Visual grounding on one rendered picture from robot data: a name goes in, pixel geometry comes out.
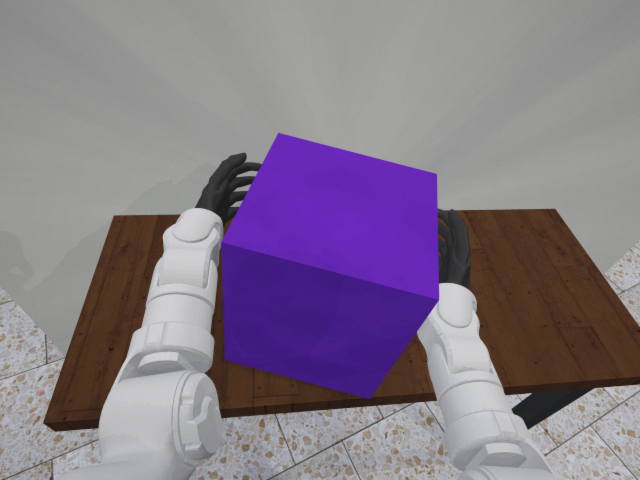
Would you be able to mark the left robot forearm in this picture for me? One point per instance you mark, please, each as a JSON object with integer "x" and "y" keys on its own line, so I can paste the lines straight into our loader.
{"x": 176, "y": 328}

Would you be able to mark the table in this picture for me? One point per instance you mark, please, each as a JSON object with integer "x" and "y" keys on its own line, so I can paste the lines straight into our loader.
{"x": 552, "y": 324}

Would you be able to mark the right robot hand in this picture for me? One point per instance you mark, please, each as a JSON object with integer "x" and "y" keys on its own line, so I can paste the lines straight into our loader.
{"x": 455, "y": 260}

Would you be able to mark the carton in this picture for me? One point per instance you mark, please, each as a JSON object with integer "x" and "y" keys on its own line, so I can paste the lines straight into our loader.
{"x": 330, "y": 265}

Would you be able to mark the right robot forearm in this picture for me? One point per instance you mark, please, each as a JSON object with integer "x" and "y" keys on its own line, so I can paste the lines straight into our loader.
{"x": 481, "y": 428}

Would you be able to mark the left robot hand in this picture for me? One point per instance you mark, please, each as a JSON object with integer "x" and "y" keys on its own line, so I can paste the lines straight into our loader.
{"x": 218, "y": 195}

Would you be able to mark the left robot upper arm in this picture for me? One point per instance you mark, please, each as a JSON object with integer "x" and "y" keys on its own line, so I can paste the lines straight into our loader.
{"x": 156, "y": 427}

